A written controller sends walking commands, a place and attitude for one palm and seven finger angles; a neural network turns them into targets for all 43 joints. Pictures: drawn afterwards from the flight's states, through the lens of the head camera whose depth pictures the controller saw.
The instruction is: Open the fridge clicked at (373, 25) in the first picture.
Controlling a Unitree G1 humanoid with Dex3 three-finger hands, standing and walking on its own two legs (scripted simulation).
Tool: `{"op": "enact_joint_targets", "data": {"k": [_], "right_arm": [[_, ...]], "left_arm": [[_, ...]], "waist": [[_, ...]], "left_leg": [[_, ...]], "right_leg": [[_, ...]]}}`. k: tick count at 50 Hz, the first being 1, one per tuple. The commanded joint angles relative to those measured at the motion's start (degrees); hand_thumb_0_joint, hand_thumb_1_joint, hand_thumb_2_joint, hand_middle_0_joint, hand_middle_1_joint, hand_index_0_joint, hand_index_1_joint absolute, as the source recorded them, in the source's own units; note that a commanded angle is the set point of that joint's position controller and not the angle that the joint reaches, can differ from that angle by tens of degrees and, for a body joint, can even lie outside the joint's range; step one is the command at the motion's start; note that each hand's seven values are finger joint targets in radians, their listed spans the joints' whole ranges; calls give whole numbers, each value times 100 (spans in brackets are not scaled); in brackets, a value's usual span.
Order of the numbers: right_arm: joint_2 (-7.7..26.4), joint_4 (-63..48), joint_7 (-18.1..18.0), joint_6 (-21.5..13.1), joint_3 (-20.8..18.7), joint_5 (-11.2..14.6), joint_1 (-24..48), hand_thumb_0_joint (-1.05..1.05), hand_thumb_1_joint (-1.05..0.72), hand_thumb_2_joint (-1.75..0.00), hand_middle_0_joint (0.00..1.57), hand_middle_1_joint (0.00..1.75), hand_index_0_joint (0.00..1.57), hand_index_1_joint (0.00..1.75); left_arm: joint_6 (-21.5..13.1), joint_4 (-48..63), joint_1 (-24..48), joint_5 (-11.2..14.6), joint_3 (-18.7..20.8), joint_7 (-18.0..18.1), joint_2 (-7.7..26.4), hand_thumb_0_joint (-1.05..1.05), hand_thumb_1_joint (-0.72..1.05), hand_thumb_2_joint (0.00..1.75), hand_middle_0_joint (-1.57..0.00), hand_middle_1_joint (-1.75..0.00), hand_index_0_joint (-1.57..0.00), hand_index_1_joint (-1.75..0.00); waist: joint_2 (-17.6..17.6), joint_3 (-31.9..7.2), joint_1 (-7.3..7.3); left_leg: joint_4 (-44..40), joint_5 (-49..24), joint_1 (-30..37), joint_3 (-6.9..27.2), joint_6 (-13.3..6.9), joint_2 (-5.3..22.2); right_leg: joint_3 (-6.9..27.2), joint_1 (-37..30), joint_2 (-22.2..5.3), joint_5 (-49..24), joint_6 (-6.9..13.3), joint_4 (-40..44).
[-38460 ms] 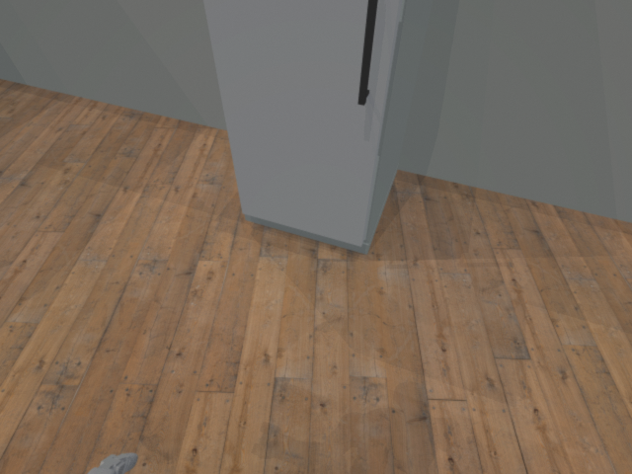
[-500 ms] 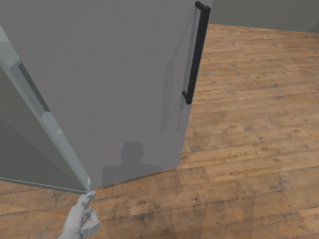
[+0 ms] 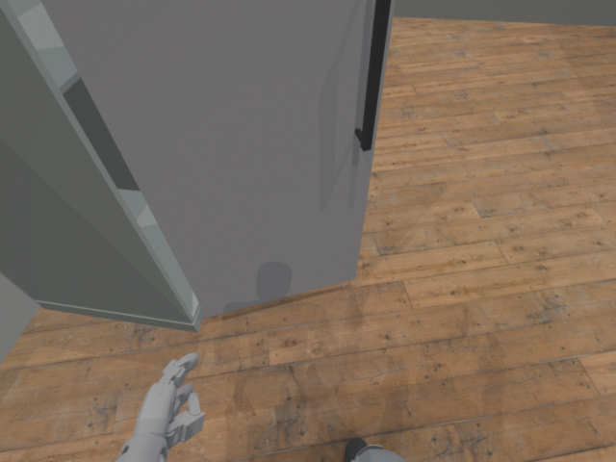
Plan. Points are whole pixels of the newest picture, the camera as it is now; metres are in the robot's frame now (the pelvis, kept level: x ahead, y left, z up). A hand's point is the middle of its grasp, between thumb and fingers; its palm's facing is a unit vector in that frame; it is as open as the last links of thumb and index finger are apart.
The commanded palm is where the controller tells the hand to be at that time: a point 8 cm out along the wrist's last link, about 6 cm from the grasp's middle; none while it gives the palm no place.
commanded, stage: stop stepping back and stand still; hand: right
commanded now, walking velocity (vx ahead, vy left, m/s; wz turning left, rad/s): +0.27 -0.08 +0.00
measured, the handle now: (370, 68) +0.74 -0.11 +0.13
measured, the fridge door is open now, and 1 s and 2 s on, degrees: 65 65 65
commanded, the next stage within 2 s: let the arm hang, fingers relaxed in 0.78 s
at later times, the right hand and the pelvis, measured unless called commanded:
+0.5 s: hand out of the picture +0.09 -0.28 +0.17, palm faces +0.49 +0.78 -0.38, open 7.4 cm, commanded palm +0.03 -0.32 +0.19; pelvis -0.10 -0.02 +0.01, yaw -1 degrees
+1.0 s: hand out of the picture +0.09 -0.29 +0.02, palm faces +0.26 +0.86 -0.44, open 7.4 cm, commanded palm none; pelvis -0.11 -0.03 -0.01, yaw -5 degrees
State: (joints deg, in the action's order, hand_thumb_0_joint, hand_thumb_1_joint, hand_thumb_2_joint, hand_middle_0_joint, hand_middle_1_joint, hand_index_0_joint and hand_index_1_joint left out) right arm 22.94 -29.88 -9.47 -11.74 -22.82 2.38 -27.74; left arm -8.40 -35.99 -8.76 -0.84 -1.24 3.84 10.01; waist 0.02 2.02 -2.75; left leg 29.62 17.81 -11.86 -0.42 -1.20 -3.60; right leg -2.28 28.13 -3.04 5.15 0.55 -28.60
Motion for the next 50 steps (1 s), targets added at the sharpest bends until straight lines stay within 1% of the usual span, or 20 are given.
{"op": "enact_joint_targets", "data": {"k": [1, 4, 7, 10, 12, 14, 16, 21, 25, 27, 31, 34, 36, 41, 42, 43, 44, 46, 48, 50], "right_arm": [[1273, -871, -117, -278, -728, -47, 215, 0, -90, -90, 20, 30, 20, 30], [1181, -945, -93, -156, -782, -56, -195, 0, -90, -90, 20, 30, 20, 30], [1106, -878, -130, -144, -736, -26, -92, 0, -90, -90, 20, 30, 20, 30], [1133, -918, -114, -208, -782, -13, -201, 0, -90, -90, 20, 30, 20, 30], [1325, -1116, -116, -297, -988, 2, -138, 0, -90, -90, 20, 30, 20, 30], [1012, -1207, -83, -411, -654, -116, 215, 0, -90, -90, 20, 30, 20, 30], [868, -1047, -122, -394, -491, -204, 449, 0, -90, -90, 20, 30, 20, 30], [819, -581, -136, -250, -375, -218, 405, 0, -90, -90, 20, 30, 20, 30], [1014, -576, -134, -234, -529, -95, 621, 0, -90, -90, 20, 30, 20, 30], [982, -501, -143, -283, -586, -62, 568, 0, -90, -90, 20, 30, 20, 30], [991, -614, -159, -315, -529, -111, 549, 0, -90, -90, 20, 30, 20, 30], [1017, -1020, -186, -376, -594, -160, 657, 0, -90, -90, 20, 30, 20, 30], [1191, -1011, -142, -366, -769, -197, 634, 0, -90, -90, 20, 30, 20, 30], [949, -800, -128, -260, -609, -159, 141, 0, -90, -90, 20, 30, 20, 30], [920, -657, -112, -235, -579, -178, 24, 0, -90, -90, 20, 30, 20, 30], [982, -710, -82, -255, -569, -166, 149, 0, -90, -90, 20, 30, 20, 30], [173, 3769, 693, 754, 1401, -611, 191, 0, -90, -90, 20, 30, 20, 30], [-202, 3952, 854, 1178, 1486, -473, 542, 0, -90, -90, 20, 30, 20, 30], [-347, 4323, 872, 1195, 1664, -394, 1015, 0, -90, -90, 20, 30, 20, 30], [-333, 4913, 887, 1214, 1834, -397, 1083, 0, -90, -90, 20, 30, 20, 30]], "left_arm": [[-161, 716, 229, 59, 433, 118, 773, 0, 90, 90, -20, -30, -20, -30], [-5, 935, 262, 75, 203, 118, 628, 0, 90, 90, -20, -30, -20, -30], [19, 866, 97, 107, 284, 183, 798, 0, 90, 90, -20, -30, -20, -30], [-53, 1038, 98, 192, 357, 212, 1031, 0, 90, 90, -20, -30, -20, -30], [-93, 971, 128, 61, 308, 205, 989, 0, 90, 90, -20, -30, -20, -30], [-152, 867, 106, 10, 312, 189, 951, 0, 90, 90, -20, -30, -20, -30], [-198, 822, 138, -3, 313, 186, 976, 0, 90, 90, -20, -30, -20, -30], [-165, 780, 131, -18, 357, 181, 995, 0, 90, 90, -20, -30, -20, -30], [-22, 648, 164, -31, 379, 111, 846, 0, 90, 90, -20, -30, -20, -30], [-41, 651, 93, -9, 379, 83, 857, 0, 90, 90, -20, -30, -20, -30], [34, 629, 103, -5, 288, 158, 801, 0, 90, 90, -20, -30, -20, -30], [-24, 811, 205, -2, 292, 205, 961, 0, 90, 90, -20, -30, -20, -30], [-78, 724, 242, -20, 293, 164, 858, 0, 90, 90, -20, -30, -20, -30], [-191, 699, 158, 49, 300, 93, 856, 0, 90, 90, -20, -30, -20, -30], [-162, 721, 114, 38, 327, 79, 869, 0, 90, 90, -20, -30, -20, -30], [-110, 771, 148, 7, 349, 51, 823, 0, 90, 90, -20, -30, -20, -30], [-117, -282, 191, -9, 566, -420, 1530, 0, 90, 90, -20, -30, -20, -30], [349, -425, -501, 44, 557, -426, 938, 0, 90, 90, -20, -30, -20, -30], [644, -487, -779, -10, 468, -462, 995, 0, 90, 90, -20, -30, -20, -30], [742, -415, -487, -106, 477, -459, 1291, 0, 90, 90, -20, -30, -20, -30]], "waist": [[-1036, -947, 104], [-479, -932, 262], [-233, -951, 369], [617, -783, 210], [1093, -914, 270], [1299, -537, 280], [1307, -303, 296], [757, -319, 316], [-1181, -166, 252], [-809, -374, 297], [-54, -200, 403], [1940, 26, 382], [1332, -57, 309], [790, -279, 242], [292, -162, 274], [-523, -98, 306], [-818, -24, 529], [-590, -653, 644], [-1004, -480, 618], [-757, -270, 427]], "left_leg": [[-1314, -1886, -903, 1557, -948, 2189], [-493, -3238, 0, 936, -686, 1799], [-296, -2094, -90, 600, -255, 1364], [-237, -422, -185, 381, 126, 572], [203, -710, -106, 70, 115, 443], [612, 311, -161, -53, 170, 279], [805, 472, -71, -75, 138, 250], [-446, 703, 369, -93, -166, 284], [-1843, 1562, -220, 2519, -1144, 2052], [-1573, 988, -31, 2169, -1169, 2039], [-786, 1693, -1272, 805, -612, 1274], [1927, 1253, -1761, -170, 37, 81], [2518, 1097, -1218, 57, 4, 293], [-217, 579, 467, -305, -19, 298], [-739, 690, 424, 314, -235, 590], [-1383, 1443, 82, 1753, -650, 1383], [-745, -2228, -336, 1589, -875, 2563], [-464, -1446, -772, 1024, -792, 1936], [-49, -568, -1028, 227, -490, 1439], [387, -318, -1131, 45, -179, 1021]], "right_leg": [[279, -743, 356, 1894, -259, -2676], [241, -306, 183, 1589, -190, -1826], [74, -1293, 187, 592, -59, 15], [972, -1186, -607, 571, 274, 762], [1147, -1202, -620, 99, 249, 965], [1494, -846, -826, 1785, 213, 1738], [1597, -366, -975, 3378, 423, 2080], [930, -310, -446, 3392, 199, 1322], [50, 44, 208, 1664, -34, -2011], [211, 206, 112, 1912, -50, -2240], [-151, -1616, 102, 1662, 80, -308], [2756, -1278, -1550, 3963, 925, 1884], [2472, -593, -1460, 4038, 900, 2020], [790, -230, -704, 3005, 385, 1001], [387, -12, -283, 2770, 213, 231], [108, 168, 41, 2306, 55, -929], [-40, 564, -183, 1667, -67, -1879], [178, -581, -123, 2240, -163, -1844], [90, -872, -68, 1124, -32, -1192], [842, -785, -490, 287, 294, -461]]}}
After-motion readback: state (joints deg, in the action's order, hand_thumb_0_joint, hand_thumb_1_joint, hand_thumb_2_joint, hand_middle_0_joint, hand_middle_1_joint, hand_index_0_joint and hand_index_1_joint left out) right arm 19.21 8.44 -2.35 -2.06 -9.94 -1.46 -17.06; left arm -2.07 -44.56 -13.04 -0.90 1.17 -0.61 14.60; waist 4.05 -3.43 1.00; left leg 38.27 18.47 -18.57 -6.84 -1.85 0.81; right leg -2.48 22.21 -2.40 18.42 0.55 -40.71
